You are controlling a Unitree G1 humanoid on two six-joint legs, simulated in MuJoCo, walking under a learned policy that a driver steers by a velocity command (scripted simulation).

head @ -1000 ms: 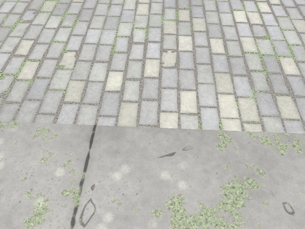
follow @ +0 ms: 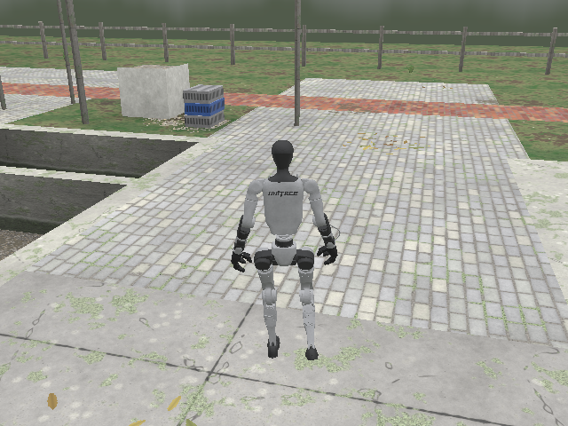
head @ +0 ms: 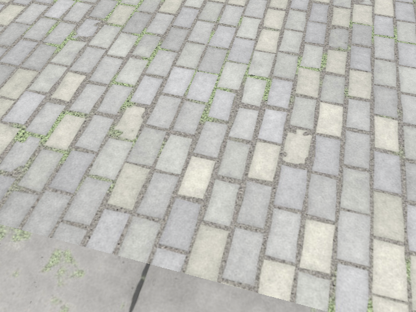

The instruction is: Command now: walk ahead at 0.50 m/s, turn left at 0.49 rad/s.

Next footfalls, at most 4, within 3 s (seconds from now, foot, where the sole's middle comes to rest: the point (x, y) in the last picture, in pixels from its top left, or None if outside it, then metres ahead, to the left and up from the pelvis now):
0.38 right None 0.40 -0.11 -0.77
0.88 left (149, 269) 0.59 0.21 -0.77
1.38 right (222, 247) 0.67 -0.03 -0.77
1.84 left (155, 240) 0.69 0.20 -0.77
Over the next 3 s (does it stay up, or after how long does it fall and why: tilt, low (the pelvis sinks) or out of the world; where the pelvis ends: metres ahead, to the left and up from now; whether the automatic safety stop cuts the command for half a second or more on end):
stays up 0.85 0.01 0.02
